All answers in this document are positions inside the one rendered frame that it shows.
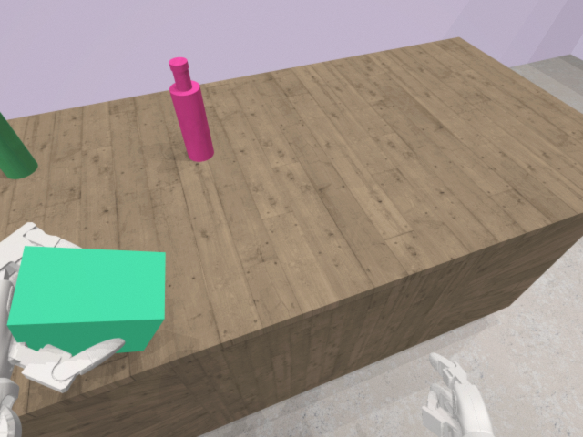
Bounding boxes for sponge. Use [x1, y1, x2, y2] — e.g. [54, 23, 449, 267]
[7, 246, 166, 357]

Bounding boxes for table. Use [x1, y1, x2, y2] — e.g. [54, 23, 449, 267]
[0, 37, 583, 437]

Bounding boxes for robot right hand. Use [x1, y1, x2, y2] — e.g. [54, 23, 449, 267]
[422, 352, 496, 437]

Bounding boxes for robot left hand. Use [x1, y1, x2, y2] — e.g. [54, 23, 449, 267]
[0, 222, 125, 393]

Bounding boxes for robot left forearm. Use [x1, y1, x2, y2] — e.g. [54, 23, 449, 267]
[0, 378, 22, 437]

